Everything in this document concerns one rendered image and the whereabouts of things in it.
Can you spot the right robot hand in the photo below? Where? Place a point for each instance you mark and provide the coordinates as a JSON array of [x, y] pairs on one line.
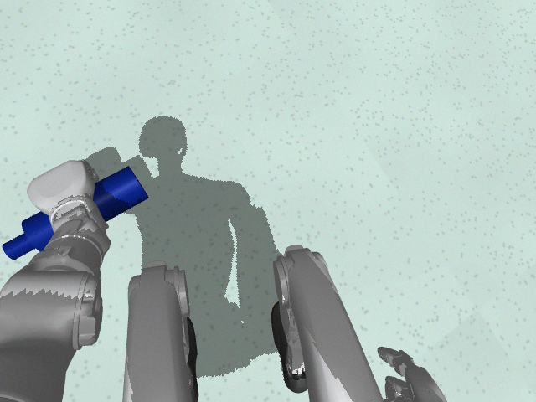
[[419, 385]]

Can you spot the left robot hand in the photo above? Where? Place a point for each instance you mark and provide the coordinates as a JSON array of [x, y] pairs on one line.
[[69, 179]]

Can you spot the bottle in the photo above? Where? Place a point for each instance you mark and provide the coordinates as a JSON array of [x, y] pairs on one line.
[[113, 195]]

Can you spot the right robot foot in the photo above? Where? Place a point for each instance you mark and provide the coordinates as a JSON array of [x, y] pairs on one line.
[[294, 382]]

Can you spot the left robot arm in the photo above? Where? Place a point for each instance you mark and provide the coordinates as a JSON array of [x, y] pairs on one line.
[[53, 306]]

